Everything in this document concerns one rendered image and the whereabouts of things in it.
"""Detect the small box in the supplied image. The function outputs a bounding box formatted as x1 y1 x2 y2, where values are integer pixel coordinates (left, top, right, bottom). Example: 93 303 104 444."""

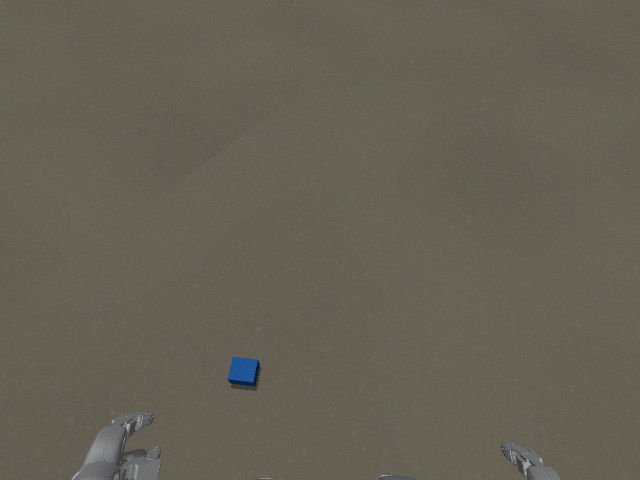
228 357 260 386

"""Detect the right robot hand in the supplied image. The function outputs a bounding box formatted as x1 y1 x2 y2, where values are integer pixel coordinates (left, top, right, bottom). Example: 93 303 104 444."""
501 442 561 480

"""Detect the left robot arm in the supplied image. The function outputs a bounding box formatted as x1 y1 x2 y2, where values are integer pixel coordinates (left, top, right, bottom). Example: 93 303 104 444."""
71 461 120 480

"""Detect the left robot hand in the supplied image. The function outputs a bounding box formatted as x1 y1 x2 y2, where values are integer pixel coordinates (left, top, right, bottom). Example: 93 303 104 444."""
83 411 162 480

